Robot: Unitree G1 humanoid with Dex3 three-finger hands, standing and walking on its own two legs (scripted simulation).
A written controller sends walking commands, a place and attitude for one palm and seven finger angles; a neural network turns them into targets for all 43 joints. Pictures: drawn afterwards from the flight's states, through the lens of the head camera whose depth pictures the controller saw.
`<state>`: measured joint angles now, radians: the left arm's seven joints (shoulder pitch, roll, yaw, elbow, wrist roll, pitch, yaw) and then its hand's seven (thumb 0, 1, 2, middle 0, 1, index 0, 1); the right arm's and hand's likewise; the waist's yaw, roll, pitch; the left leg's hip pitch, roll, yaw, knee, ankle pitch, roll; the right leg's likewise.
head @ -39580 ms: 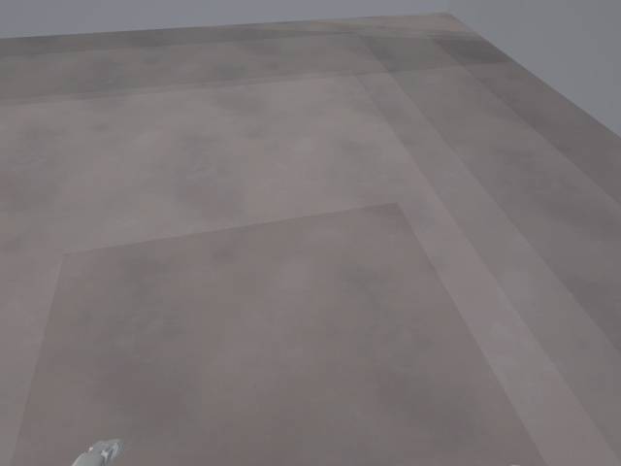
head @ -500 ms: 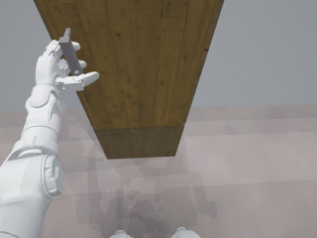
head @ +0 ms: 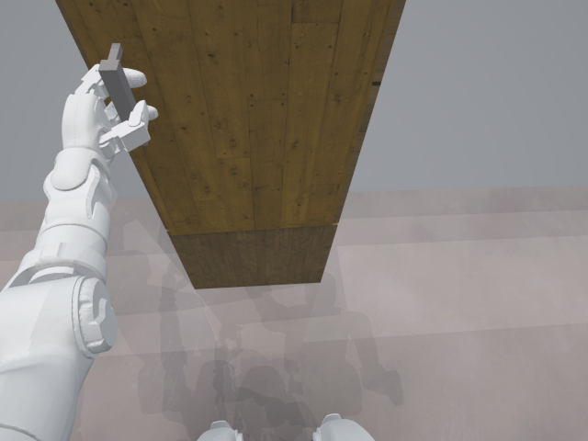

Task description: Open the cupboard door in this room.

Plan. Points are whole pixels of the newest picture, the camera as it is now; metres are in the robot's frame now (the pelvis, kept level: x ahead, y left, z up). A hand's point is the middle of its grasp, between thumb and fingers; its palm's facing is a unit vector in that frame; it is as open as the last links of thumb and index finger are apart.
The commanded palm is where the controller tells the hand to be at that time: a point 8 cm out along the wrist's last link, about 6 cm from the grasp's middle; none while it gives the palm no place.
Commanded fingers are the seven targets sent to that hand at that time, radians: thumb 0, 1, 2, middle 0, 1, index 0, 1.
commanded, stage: pull the door open along its arc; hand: left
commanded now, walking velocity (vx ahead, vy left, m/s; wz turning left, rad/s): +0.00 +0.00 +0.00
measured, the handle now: (128, 97) +0.57 +0.18 +0.13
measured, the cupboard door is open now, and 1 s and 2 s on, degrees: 2 44 39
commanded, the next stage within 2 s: open thumb and fingers to let go in 0.88 s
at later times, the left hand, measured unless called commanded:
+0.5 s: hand (163, 198) +0.39 +0.12 +0.13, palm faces +0.08 -0.99 +0.12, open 6.4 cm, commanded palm +0.33 +0.17 +0.12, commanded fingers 0.00 0.90 0.90 -0.40 -1.35 -0.40 -1.35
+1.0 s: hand (248, 272) +0.29 +0.03 +0.13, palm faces +0.29 -0.96 -0.01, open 6.5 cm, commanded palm +0.25 +0.08 +0.12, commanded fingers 0.00 0.76 0.84 -0.39 -1.34 -0.39 -1.34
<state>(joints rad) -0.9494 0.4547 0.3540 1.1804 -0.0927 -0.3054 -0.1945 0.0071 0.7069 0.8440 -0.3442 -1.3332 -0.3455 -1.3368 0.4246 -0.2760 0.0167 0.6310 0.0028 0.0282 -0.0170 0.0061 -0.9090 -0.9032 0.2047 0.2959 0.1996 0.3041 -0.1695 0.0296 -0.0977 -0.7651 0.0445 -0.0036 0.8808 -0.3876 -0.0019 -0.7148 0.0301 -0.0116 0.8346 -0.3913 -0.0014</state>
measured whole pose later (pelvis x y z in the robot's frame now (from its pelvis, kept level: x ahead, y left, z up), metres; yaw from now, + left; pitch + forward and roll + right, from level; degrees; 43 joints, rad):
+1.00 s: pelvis +0.02 -0.04 +0.02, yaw +4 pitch +0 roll +0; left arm 0.17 -0.05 -0.32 -0.16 0.02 0.10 0.52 0.01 0.62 0.74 -0.34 -1.29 -0.34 -1.33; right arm 0.14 -0.19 0.03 0.55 -0.05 0.12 0.03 0.01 -0.91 -0.90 0.20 0.30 0.20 0.30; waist -0.03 0.06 -0.07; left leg -0.33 0.04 -0.06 0.70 -0.37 -0.04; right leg -0.28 0.03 -0.07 0.69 -0.41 -0.05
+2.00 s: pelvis +0.00 -0.01 +0.02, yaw +3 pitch +0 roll +0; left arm 0.04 -0.03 -0.29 -0.01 0.06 0.01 0.35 -0.01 -0.50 0.30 -0.20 -0.38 -0.13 -0.39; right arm 0.17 -0.17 0.03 0.55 -0.03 0.10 0.02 0.01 -0.91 -0.90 0.20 0.30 0.20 0.30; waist 0.01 0.03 -0.04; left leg -0.39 0.00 -0.03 0.73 -0.34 -0.01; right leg -0.35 -0.01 -0.05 0.73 -0.39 -0.01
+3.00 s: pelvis +0.02 -0.02 +0.01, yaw +3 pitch +5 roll +0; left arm 0.57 0.18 -0.04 -0.41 -0.18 -0.15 -0.13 -0.01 -0.50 0.30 -0.15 -0.30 -0.15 -0.31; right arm 0.28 -0.23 0.03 0.44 0.02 -0.10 -0.03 0.01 -0.91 -0.90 0.20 0.30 0.20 0.30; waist 0.01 0.04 -0.09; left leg -0.49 0.02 -0.04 0.84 -0.43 -0.03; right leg -0.44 0.00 -0.05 0.83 -0.47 -0.02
